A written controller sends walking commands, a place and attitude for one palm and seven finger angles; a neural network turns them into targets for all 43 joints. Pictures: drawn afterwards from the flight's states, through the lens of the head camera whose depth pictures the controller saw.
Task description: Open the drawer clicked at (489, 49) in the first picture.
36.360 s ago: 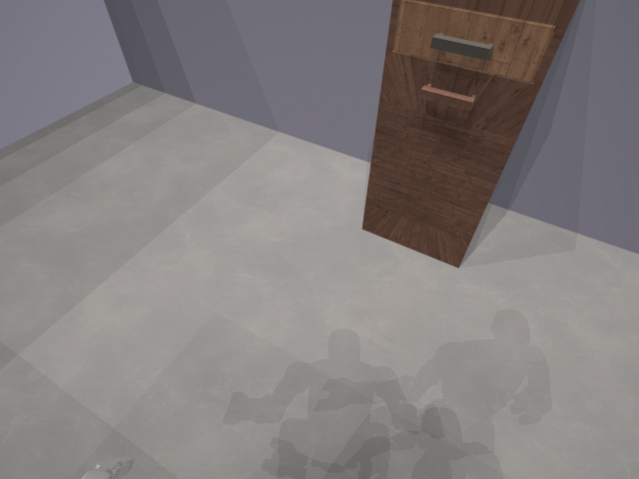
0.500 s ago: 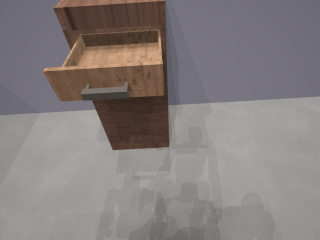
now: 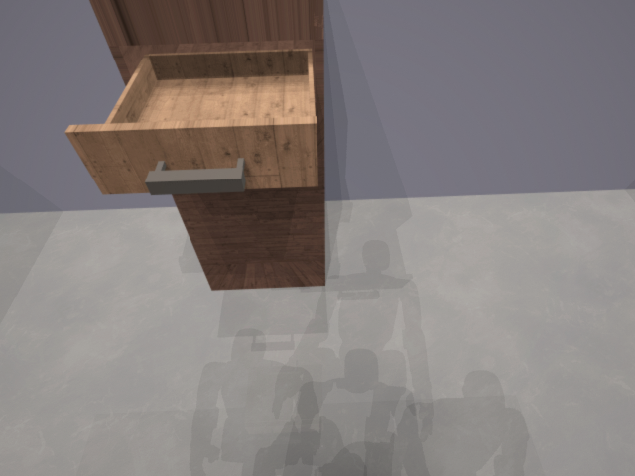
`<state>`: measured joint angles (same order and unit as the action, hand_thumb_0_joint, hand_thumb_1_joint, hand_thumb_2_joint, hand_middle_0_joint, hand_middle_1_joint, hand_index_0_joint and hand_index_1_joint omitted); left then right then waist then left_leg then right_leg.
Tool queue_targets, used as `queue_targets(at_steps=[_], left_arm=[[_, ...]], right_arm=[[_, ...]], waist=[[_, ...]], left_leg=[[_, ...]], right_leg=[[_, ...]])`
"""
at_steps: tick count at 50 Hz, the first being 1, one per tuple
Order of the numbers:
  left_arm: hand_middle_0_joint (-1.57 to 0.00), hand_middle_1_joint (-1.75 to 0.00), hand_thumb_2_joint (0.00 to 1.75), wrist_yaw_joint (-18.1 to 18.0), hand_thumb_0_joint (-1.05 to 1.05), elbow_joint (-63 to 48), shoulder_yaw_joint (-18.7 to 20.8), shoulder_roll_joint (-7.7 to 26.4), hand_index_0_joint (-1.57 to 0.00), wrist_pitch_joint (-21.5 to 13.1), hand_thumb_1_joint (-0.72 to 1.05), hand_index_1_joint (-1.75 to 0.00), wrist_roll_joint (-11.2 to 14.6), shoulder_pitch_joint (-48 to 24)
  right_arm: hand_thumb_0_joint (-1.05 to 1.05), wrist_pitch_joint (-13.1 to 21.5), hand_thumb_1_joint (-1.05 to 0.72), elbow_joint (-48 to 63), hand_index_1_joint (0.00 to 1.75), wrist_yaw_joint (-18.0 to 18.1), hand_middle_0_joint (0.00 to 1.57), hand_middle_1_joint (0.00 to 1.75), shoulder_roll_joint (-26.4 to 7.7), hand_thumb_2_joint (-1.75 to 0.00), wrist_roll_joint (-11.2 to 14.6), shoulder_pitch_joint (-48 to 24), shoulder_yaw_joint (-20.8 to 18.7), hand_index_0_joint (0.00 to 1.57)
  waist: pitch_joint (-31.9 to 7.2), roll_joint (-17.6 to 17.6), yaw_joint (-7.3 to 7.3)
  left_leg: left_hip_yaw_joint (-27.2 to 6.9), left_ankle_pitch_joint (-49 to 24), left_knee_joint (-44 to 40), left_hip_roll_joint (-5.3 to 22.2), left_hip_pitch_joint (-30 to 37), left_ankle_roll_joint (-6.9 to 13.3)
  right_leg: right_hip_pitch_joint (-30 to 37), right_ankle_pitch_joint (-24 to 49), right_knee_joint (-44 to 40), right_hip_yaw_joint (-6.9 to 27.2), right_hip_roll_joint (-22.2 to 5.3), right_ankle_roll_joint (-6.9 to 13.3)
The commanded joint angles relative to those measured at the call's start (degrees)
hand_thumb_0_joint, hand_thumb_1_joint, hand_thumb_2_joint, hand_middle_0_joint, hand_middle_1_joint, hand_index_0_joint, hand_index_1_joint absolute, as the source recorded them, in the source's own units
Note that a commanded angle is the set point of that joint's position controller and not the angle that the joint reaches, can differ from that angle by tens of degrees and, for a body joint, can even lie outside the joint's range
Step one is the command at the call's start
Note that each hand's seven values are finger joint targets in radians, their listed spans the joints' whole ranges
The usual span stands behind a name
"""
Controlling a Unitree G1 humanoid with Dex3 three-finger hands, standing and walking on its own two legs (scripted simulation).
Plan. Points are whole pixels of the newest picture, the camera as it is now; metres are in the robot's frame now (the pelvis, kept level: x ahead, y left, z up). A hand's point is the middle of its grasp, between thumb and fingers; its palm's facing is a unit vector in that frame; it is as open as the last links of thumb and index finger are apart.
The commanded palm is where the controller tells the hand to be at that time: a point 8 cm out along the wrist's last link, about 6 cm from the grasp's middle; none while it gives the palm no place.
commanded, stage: look to check the result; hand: left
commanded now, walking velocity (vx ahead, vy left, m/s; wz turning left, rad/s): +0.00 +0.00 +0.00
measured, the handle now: (199, 172) +0.54 +0.22 +0.07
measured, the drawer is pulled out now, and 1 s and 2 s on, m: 0.30 0.30 0.30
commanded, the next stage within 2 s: stand and wait in 0.36 s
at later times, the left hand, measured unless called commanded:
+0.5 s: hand out of the picture +0.04 +0.18 -0.17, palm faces +0.02 -0.97 -0.24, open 7.4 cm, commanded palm none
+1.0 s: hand out of the picture +0.08 +0.20 -0.16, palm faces -0.01 -0.96 -0.28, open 7.4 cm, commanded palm none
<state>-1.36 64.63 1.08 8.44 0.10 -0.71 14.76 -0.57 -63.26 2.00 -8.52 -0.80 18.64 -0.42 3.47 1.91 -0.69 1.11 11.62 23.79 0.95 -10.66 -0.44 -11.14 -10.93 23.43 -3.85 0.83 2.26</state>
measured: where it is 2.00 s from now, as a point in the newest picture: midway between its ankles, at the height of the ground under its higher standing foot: outside the picture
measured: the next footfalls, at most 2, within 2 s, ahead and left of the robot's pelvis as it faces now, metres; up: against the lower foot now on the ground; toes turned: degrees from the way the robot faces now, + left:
none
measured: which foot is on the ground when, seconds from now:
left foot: down 0.00-1.00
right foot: down 0.00-1.00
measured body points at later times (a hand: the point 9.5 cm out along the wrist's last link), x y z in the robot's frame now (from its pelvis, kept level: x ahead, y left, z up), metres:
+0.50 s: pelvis +0.01 -0.01 +0.00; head +0.03 -0.02 +0.45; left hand +0.04 +0.24 -0.15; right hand +0.02 -0.24 -0.16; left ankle +0.01 +0.12 -0.74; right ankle +0.02 -0.09 -0.74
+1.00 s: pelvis +0.02 -0.01 +0.00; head +0.05 -0.02 +0.45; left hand +0.08 +0.25 -0.14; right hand +0.05 -0.27 -0.16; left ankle +0.01 +0.12 -0.74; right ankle +0.02 -0.09 -0.74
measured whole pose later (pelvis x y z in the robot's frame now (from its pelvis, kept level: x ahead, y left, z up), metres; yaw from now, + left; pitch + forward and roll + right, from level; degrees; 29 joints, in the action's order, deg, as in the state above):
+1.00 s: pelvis +0.02 -0.01 +0.00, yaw +0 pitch -1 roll +0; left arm -0.8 63.9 1.4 13.4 -0.7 -0.7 9.3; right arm -0.3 -63.2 1.6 -13.9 -0.8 11.6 -0.5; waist 3.9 1.7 -0.6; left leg 1.3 11.9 20.3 1.9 -7.1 -1.3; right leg -7.8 -11.1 20.1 -3.6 1.9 2.9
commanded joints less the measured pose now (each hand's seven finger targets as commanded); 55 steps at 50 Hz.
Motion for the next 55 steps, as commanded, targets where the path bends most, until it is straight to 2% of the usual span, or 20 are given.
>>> queue_targets(at_steps=[1, 2, 4, 8, 10, 13, 15, 19, 23, 33, 37, 39, 49, 52, 55], left_arm=[[-0.2, -0.3, 0.9, -0.76, 0.0, -1.66, 1.28, 7.57, -0.2, -0.89, 0.9, -0.3, 0.27, 2.6], [-0.2, -0.3, 0.9, -0.82, 0.0, -1.61, 1.34, 7.86, -0.2, -0.93, 0.9, -0.3, 0.21, 2.55], [-0.2, -0.3, 0.9, -0.78, 0.0, -1.64, 1.32, 7.92, -0.2, -0.87, 0.9, -0.3, 0.21, 2.2], [-0.2, -0.3, 0.9, -0.76, 0.0, -1.76, 1.36, 8.18, -0.2, -0.88, 0.9, -0.3, 0.16, 2.03], [-0.2, -0.3, 0.9, -0.74, 0.0, -1.9, 1.32, 8.35, -0.2, -0.98, 0.9, -0.3, 0.18, 1.68], [-0.2, -0.3, 0.9, -0.73, 0.0, -2.0, 1.44, 8.75, -0.2, -0.96, 0.9, -0.3, 0.12, 1.17], [-0.2, -0.3, 0.9, -0.65, 0.0, -2.08, 1.47, 9.04, -0.2, -1.05, 0.9, -0.3, 0.17, 0.82], [-0.2, -0.3, 0.9, -0.64, 0.0, -2.23, 1.54, 9.65, -0.2, -1.24, 0.9, -0.3, 0.17, 0.38], [-0.2, -0.3, 0.9, -0.64, 0.0, -2.43, 1.59, 10.28, -0.2, -1.33, 0.9, -0.3, 0.16, -0.43], [-0.2, -0.3, 0.9, -0.48, 0.0, -2.67, 1.8, 12.09, -0.2, -1.48, 0.9, -0.3, 0.19, -2.06], [-0.2, -0.3, 0.9, -0.43, 0.0, -2.97, 1.96, 12.91, -0.2, -1.6, 0.9, -0.3, 0.22, -2.82], [-0.2, -0.3, 0.9, -0.37, 0.0, -2.88, 1.89, 13.22, -0.2, -1.55, 0.9, -0.3, 0.24, -3.34], [-0.2, -0.3, 0.9, -0.31, 0.0, -3.13, 2.09, 15.13, -0.2, -1.9, 0.9, -0.3, 0.25, -4.91], [-0.2, -0.3, 0.9, -0.31, 0.0, -3.33, 2.19, 15.46, -0.2, -1.91, 0.9, -0.3, 0.21, -5.27], [-0.2, -0.3, 0.9, -0.2, 0.0, -3.28, 2.12, 16.0, -0.2, -1.93, 0.9, -0.3, 0.21, -5.76]], right_arm=[[0.0, 0.58, -0.9, 1.19, 0.3, 0.29, 0.2, 0.3, -5.41, -0.9, -0.13, 4.15, -1.13, 0.2], [0.0, 0.53, -0.9, 1.35, 0.3, 0.29, 0.2, 0.3, -5.84, -0.9, -0.08, 3.66, -1.32, 0.2], [0.0, 0.59, -0.9, 1.23, 0.3, 0.26, 0.2, 0.3, -5.81, -0.9, -0.1, 3.46, -1.2, 0.2], [0.0, 0.51, -0.9, 1.28, 0.3, 0.21, 0.2, 0.3, -6.12, -0.9, -0.13, 2.9, -1.33, 0.2], [0.0, 0.56, -0.9, 1.31, 0.3, 0.23, 0.2, 0.3, -6.52, -0.9, -0.18, 2.45, -1.32, 0.2], [0.0, 0.55, -0.9, 1.35, 0.3, 0.15, 0.2, 0.3, -6.58, -0.9, -0.17, 1.71, -1.34, 0.2], [0.0, 0.64, -0.9, 1.53, 0.3, 0.19, 0.2, 0.3, -7.14, -0.9, -0.19, 1.32, -1.33, 0.2], [0.0, 0.75, -0.9, 1.55, 0.3, 0.19, 0.2, 0.3, -7.66, -0.9, -0.15, 0.58, -1.36, 0.2], [0.0, 0.7, -0.9, 1.67, 0.3, 0.18, 0.2, 0.3, -8.39, -0.9, -0.18, -0.36, -1.42, 0.2], [0.0, 0.72, -0.9, 1.68, 0.3, 0.07, 0.2, 0.3, -10.24, -0.9, -0.18, -2.27, -1.56, 0.2], [0.0, 0.71, -0.9, 1.88, 0.3, 0.07, 0.2, 0.3, -11.13, -0.9, -0.08, -2.81, -1.66, 0.2], [0.0, 0.76, -0.9, 1.75, 0.3, 0.0, 0.2, 0.3, -11.47, -0.9, -0.21, -3.45, -1.64, 0.2], [0.0, 0.94, -0.9, 2.08, 0.3, -0.03, 0.2, 0.3, -13.57, -0.9, -0.17, -5.23, -1.87, 0.2], [0.0, 0.84, -0.9, 2.25, 0.3, -0.04, 0.2, 0.3, -13.72, -0.9, -0.11, -5.55, -1.8, 0.2], [0.0, 0.96, -0.9, 2.28, 0.3, -0.15, 0.2, 0.3, -14.53, -0.9, -0.19, -6.3, -1.86, 0.2]], waist=[[-0.11, -1.69, -0.03], [0.46, -0.77, 0.05], [1.36, -1.39, 0.02], [0.89, -2.26, -0.06], [0.72, -1.15, -0.05], [0.62, -2.07, -0.03], [0.7, -1.42, 0.0], [-1.07, -2.0, 0.04], [-0.93, -1.51, -0.05], [-1.18, -1.13, 0.03], [-1.63, -2.32, 0.12], [-1.36, -1.61, 0.01], [-3.77, -1.97, -0.02], [-3.13, -2.38, 0.11], [-2.84, -1.23, 0.0]], left_leg=[[-4.03, -2.8, -4.51, 4.78, -0.94, 1.73], [-3.9, -2.87, -4.48, 4.84, -0.76, 1.72], [-4.19, -2.59, -5.08, 4.94, -1.17, 1.77], [-3.8, -2.28, -4.8, 4.79, -0.68, 1.73], [-3.96, -2.74, -4.82, 4.83, -0.2, 1.69], [-3.89, -2.89, -4.96, 4.87, -0.42, 1.63], [-4.0, -3.13, -5.07, 4.96, -0.18, 1.62], [-3.94, -5.22, -4.77, 5.03, 0.77, 1.54], [-3.83, -5.56, -4.88, 5.14, 1.19, 1.48], [-3.74, -5.35, -5.41, 5.33, 2.06, 1.37], [-3.66, -5.2, -5.62, 5.51, 2.28, 1.39], [-3.86, -5.41, -5.78, 5.45, 2.31, 1.29], [-3.79, -7.82, -5.8, 5.87, 4.05, 1.3], [-3.75, -7.1, -6.17, 5.89, 3.75, 1.37], [-3.89, -7.34, -6.56, 5.95, 4.14, 1.23]], right_leg=[[0.46, -0.13, -5.83, 6.68, -6.71, 0.74], [-0.06, 0.0, -5.95, 6.67, -6.61, 0.82], [-0.13, -0.17, -5.98, 6.71, -6.61, 0.69], [0.02, -0.75, -6.39, 7.02, -6.66, 0.61], [0.03, -0.12, -6.41, 7.2, -6.7, 0.67], [0.53, 0.35, -6.32, 6.98, -6.7, 0.59], [0.48, 0.59, -6.45, 7.09, -6.72, 0.62], [2.05, 4.71, -5.76, 6.89, -6.93, 0.64], [2.22, 5.79, -6.06, 7.05, -7.01, 0.7], [2.77, 5.87, -6.99, 7.49, -7.16, 0.72], [3.39, 6.22, -7.27, 7.32, -7.05, 0.72], [3.01, 6.25, -7.09, 7.69, -7.16, 0.74], [4.95, 11.28, -6.86, 7.8, -7.46, 0.72], [5.24, 10.2, -7.59, 7.64, -7.24, 0.63], [4.54, 10.14, -7.6, 8.02, -7.44, 0.62]])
